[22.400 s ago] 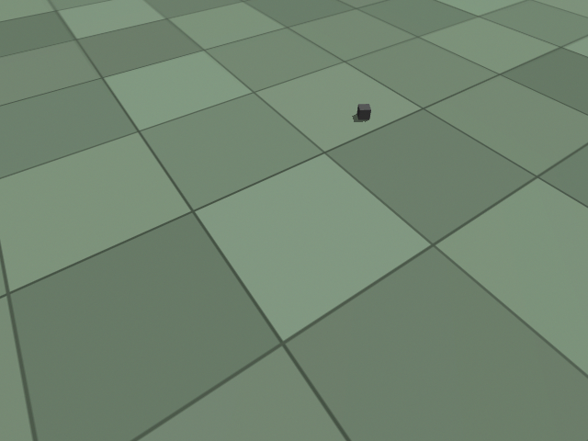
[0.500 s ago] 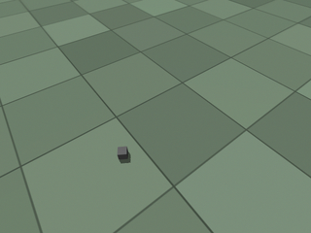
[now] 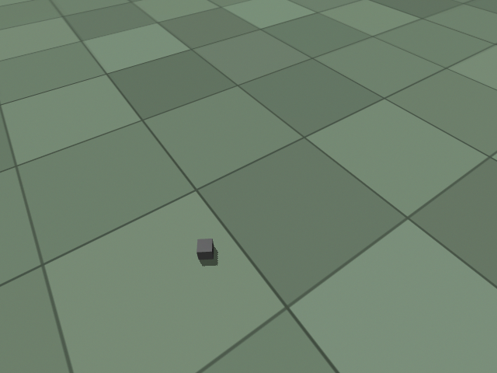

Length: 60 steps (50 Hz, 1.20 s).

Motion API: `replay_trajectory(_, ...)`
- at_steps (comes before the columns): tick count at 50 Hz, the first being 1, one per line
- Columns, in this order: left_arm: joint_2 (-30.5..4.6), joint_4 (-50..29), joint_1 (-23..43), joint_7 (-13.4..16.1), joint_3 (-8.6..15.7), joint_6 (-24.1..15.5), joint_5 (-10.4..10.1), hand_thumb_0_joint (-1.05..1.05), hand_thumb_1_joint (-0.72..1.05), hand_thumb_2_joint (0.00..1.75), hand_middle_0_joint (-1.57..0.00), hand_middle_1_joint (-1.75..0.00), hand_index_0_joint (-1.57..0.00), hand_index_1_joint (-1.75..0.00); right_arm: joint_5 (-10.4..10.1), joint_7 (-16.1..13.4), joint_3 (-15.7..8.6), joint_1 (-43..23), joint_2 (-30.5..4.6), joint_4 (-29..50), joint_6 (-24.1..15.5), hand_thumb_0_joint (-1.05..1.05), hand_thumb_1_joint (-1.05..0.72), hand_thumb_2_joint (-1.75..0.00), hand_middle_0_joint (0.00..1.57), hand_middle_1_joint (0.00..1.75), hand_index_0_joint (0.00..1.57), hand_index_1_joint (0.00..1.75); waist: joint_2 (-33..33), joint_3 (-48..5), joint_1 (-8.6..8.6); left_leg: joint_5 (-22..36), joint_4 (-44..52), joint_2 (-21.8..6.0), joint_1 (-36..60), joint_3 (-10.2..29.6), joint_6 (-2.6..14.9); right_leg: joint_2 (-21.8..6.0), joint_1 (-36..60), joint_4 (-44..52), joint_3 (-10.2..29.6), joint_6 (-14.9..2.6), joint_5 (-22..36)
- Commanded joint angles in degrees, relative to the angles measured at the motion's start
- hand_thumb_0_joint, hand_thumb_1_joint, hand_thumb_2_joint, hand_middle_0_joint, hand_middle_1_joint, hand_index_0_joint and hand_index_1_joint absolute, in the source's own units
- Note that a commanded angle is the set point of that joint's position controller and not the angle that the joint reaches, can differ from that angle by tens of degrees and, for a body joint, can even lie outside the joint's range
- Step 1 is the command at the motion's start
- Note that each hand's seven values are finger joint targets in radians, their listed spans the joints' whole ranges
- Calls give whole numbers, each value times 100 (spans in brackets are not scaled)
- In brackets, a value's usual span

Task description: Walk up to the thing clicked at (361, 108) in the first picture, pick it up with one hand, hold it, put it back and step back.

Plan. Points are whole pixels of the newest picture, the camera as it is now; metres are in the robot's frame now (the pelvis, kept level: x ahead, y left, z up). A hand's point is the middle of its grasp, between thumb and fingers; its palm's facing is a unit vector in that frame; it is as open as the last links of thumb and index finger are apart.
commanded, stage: walk up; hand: left
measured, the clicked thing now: (205, 249) +0.77 +0.25 -0.75
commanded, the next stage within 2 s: none
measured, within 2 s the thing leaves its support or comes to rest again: neither
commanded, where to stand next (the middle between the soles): +0.38 +0.03 m, yaw -4 degrees
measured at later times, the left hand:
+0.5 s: hand (112, 325) +0.25 +0.29 -0.14, palm faces -0.13 -0.91 -0.40, open 7.4 cm
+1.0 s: hand (136, 277) +0.37 +0.29 -0.18, palm faces -0.08 -0.93 -0.35, open 7.4 cm
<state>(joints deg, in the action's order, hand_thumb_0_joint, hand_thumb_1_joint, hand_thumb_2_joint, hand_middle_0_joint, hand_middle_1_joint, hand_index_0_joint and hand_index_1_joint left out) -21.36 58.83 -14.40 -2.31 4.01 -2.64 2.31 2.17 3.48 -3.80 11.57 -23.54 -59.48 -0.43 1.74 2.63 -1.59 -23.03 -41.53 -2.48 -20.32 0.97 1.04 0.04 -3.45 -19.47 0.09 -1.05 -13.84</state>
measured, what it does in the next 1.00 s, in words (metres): walks ahead: right foot, then left foot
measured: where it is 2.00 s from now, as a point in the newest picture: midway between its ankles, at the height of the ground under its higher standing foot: (258, 360)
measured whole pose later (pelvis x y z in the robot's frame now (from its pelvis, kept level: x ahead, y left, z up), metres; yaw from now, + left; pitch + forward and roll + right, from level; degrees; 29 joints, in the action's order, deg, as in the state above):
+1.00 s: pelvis +0.30 +0.02 -0.03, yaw -4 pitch -2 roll +0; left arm -23.7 50.7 -15.5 -0.1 1.1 0.1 -0.4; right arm 0.9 1.3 -1.3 11.7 -21.1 -49.1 -2.1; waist -2.5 6.0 -1.1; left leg -13.3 -38.0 -1.9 -22.3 -2.8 0.9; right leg -1.2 -17.7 -48.7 1.0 -1.8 -31.3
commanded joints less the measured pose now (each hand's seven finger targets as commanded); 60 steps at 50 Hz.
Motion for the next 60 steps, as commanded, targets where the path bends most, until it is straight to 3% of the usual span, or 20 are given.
replay_trajectory(1,-1638,-783,631,35,327,-122,-31,0,90,90,-20,-30,-20,-30,25,46,-385,-67,-893,656,-249,0,-90,-90,20,30,20,30,-1134,358,288,549,865,-116,600,-199,-43,-1163,-1185,661,915,-864,-1184)
replay_trajectory(3,-1379,-892,533,14,249,-67,-62,0,90,90,-20,-30,-20,-30,48,-33,-514,782,-1012,446,-307,0,-90,-90,20,30,20,30,-420,4,688,1111,1502,188,2271,-466,-52,-754,-2092,-734,375,-629,-814)
replay_trajectory(4,-1058,-907,212,4,132,-43,-79,0,90,90,-20,-30,-20,-30,99,-110,-640,1288,-1327,373,-332,0,-90,-90,20,30,20,30,656,-301,868,-22,1934,-144,2890,238,109,-249,-2657,-2197,77,-467,-1109)
replay_trajectory(5,-720,-1017,43,25,39,-47,-127,0,90,90,-20,-30,-20,-30,174,-150,-706,1513,-1866,517,-378,0,-90,-90,20,30,20,30,1808,-257,900,-2072,3115,-1696,2776,3092,656,582,-3668,-3856,122,-227,-1976)
replay_trajectory(6,-1378,-912,4,97,185,-19,-109,0,90,90,-20,-30,-20,-30,6,-132,-721,976,-2085,773,-384,0,-90,-90,20,30,20,30,920,-144,712,-2899,3465,-2188,1874,3884,1213,174,-3289,-4349,868,-266,-1999)
replay_trajectory(8,-1570,-771,-318,79,174,-26,-193,0,90,90,-20,-30,-20,-30,-85,-153,-550,354,-1694,1035,-400,0,-90,-90,20,30,20,30,321,320,289,-1831,3176,-1819,1375,2637,1136,-208,-3252,-4438,872,-234,-1152)
replay_trajectory(11,-1544,-619,-608,-10,220,-37,-178,0,90,90,-20,-30,-20,-30,-100,-174,-448,418,-1434,1103,-465,0,-90,-90,20,30,20,30,726,353,283,-482,3156,-1356,1113,1395,950,-352,-2799,-3726,619,-37,-534)
replay_trajectory(23,-1232,-1003,-363,-150,301,-148,-100,0,90,90,-20,-30,-20,-30,-155,-125,-386,574,-1429,1565,-384,0,-90,-90,20,30,20,30,299,164,36,724,1890,-1061,379,197,825,-116,-760,-1293,-430,-74,315)
replay_trajectory(25,-1686,-874,-1304,5,496,-280,-72,0,90,90,-20,-30,-20,-30,-190,-144,-149,905,-859,1662,-383,0,-90,-90,20,30,20,30,-1277,-553,-412,1341,-762,-296,-238,-453,434,-621,761,-313,728,-386,-487)
replay_trajectory(26,-2171,-1037,-1407,71,573,-327,-105,0,90,90,-20,-30,-20,-30,-202,-141,-50,1051,-607,1799,-370,0,-90,-90,20,30,20,30,-2111,-576,-335,-686,-1998,478,-1557,-514,122,-2170,1223,458,3433,-987,-912)
replay_trajectory(27,-2257,-1118,-1183,67,563,-296,-182,0,90,90,-20,-30,-20,-30,-172,-232,-210,875,-1218,1631,-293,0,-90,-90,20,30,20,30,-1271,-341,-344,-901,-2504,193,-1504,157,141,-2456,584,369,3763,-1505,-831)
replay_trajectory(32,-1670,-1441,-461,124,371,-292,-223,0,90,90,-20,-30,-20,-30,-212,-128,-204,1222,-1108,1326,-248,0,-90,-90,20,30,20,30,-1117,108,112,162,-1813,-165,-950,230,5,-1501,-694,334,1315,-1235,355)
replay_trajectory(36,-1711,-1620,-553,108,384,-313,-148,0,90,90,-20,-30,-20,-30,-110,-27,-215,792,-956,1480,-242,0,-90,-90,20,30,20,30,-1053,175,-27,399,-497,-216,-716,-134,-143,-1449,-924,295,888,-1291,394)
replay_trajectory(40,-1546,-1641,-346,186,199,-206,-185,0,90,90,-20,-30,-20,-30,-126,-154,-169,703,-704,1418,-292,0,-90,-90,20,30,20,30,-936,-165,75,1303,406,10,315,-417,-87,-1342,-1201,-687,355,-1032,2620)
replay_trajectory(42,-1415,-1633,-144,230,103,-116,-238,0,90,90,-20,-30,-20,-30,-112,-232,-204,853,-779,1267,-334,0,-90,-90,20,30,20,30,-563,-333,277,1980,1064,197,1203,-466,32,-994,-1680,-1517,87,-736,1943)
replay_trajectory(45,-1008,-1455,-704,284,-66,87,-361,0,90,90,-20,-30,-20,-30,-125,-333,-296,606,-1543,1489,-389,0,-90,-90,20,30,20,30,734,-736,163,1893,2126,-1944,1189,2389,1196,56,-2011,-3270,127,-78,-2075)
replay_trajectory(46,-1277,-1259,-655,325,-6,140,-319,0,90,90,-20,-30,-20,-30,-163,-339,-320,399,-1607,1430,-354,0,-90,-90,20,30,20,30,699,-604,170,1146,2178,-1912,832,2474,1370,-155,-1860,-3519,353,-119,-2239)
replay_trajectory(53,-1162,-445,-729,328,21,45,-201,0,90,90,-20,-30,-20,-30,-196,-334,-60,-483,-1182,1303,-149,0,-90,-90,20,30,20,30,809,-459,-82,1347,1398,-1098,-90,889,644,-141,-582,-1119,-81,-60,-305)
replay_trajectory(56,-1655,-629,348,303,25,-23,-152,0,90,90,-20,-30,-20,-30,-307,-327,27,-395,-869,1032,-93,0,-90,-90,20,30,20,30,-313,-67,354,488,1122,-287,765,268,53,-1049,-1960,-436,1213,-436,-330)
replay_trajectory(60,-1283,-323,275,307,-134,-57,-244,0,90,90,-20,-30,-20,-30,-291,-310,78,-796,-972,705,-182,0,-90,-90,20,30,20,30,-121,-582,126,2194,1241,-626,1126,370,259,-648,-1063,-646,455,-121,962)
